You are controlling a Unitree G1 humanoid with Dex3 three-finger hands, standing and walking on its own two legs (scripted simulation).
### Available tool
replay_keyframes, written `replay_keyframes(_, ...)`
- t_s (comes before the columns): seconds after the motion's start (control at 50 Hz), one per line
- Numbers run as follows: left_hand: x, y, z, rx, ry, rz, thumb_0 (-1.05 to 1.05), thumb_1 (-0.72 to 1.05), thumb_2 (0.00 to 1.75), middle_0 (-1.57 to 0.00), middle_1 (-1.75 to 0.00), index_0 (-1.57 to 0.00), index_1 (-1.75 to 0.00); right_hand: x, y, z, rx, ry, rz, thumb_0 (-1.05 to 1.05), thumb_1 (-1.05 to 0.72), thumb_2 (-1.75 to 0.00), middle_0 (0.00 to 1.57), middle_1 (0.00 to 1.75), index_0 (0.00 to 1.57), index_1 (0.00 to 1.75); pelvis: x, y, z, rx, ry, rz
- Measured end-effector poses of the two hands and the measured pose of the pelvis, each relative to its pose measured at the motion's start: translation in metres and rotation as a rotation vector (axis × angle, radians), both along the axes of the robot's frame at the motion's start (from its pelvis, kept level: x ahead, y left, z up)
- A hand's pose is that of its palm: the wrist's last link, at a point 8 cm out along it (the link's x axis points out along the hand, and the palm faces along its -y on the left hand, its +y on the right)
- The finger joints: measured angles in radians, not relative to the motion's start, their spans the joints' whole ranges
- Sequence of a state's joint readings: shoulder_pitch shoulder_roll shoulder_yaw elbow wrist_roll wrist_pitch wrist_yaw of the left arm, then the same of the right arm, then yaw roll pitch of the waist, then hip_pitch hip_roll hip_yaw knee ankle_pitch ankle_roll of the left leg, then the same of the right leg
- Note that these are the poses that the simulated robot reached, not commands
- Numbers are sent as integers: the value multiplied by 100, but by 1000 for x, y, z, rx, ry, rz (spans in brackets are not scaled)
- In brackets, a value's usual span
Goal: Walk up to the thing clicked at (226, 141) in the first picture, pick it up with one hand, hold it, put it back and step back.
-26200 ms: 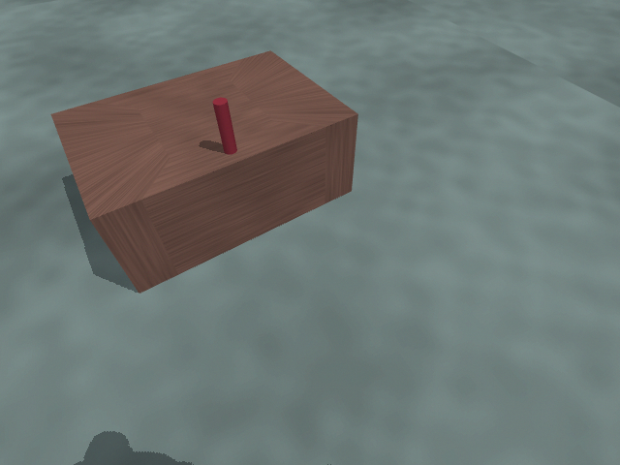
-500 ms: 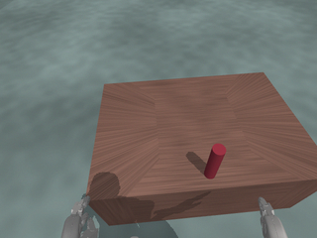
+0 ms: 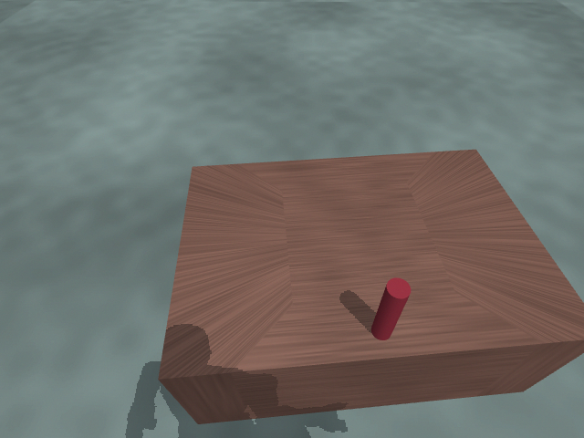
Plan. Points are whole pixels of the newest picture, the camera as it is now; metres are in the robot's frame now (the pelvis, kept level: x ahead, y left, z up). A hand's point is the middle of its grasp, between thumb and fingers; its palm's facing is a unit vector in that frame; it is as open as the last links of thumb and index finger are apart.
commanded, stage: stand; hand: right
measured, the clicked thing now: (389, 311) +0.43 -0.18 -0.24
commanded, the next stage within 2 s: none
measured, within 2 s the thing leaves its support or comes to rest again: neither
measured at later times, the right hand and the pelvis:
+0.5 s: hand out of the picture +0.05 -0.23 -0.14, palm faces -0.03 +0.93 -0.36, open 7.4 cm; pelvis -0.01 +0.01 +0.02, yaw +1 degrees
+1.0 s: hand out of the picture +0.07 -0.23 -0.14, palm faces -0.03 +0.94 -0.35, open 7.4 cm; pelvis +0.00 +0.02 +0.02, yaw +1 degrees
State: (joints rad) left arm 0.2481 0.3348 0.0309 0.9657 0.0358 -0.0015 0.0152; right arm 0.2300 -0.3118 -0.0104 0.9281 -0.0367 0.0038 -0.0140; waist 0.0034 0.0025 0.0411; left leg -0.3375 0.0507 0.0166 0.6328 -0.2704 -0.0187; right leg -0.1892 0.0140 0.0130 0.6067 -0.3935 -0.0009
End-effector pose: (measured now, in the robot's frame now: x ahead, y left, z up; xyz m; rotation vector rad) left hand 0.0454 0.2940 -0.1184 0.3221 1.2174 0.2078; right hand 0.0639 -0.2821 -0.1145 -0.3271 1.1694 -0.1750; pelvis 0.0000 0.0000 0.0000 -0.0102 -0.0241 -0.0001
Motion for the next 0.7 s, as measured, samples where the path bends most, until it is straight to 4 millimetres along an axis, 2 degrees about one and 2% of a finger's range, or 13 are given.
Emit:
replay_keyframes(0.08,-5,-5,-1,-24,21,9,0,91,90,-20,-30,-20,-30,-5,3,4,2,21,-10,1,-78,-88,20,30,20,29,-1,1,6,-1,-16,0)
replay_keyframes(0.2,-5,-7,-1,-49,24,10,0,91,90,-20,-30,-20,-30,-10,4,10,-7,38,-22,1,-87,-90,20,30,21,30,-4,4,11,-3,-32,2)
replay_keyframes(0.5,-13,11,4,-39,59,23,0,91,90,-20,-30,-20,-30,-19,5,16,-22,83,-39,1,-90,-90,20,30,21,30,-10,14,18,-3,-40,9)
replay_keyframes(0.7,-18,18,6,-30,82,32,0,91,90,-20,-30,-20,-30,-15,11,15,-9,89,-39,1,-90,-90,20,30,21,30,-9,18,19,-2,-37,9)
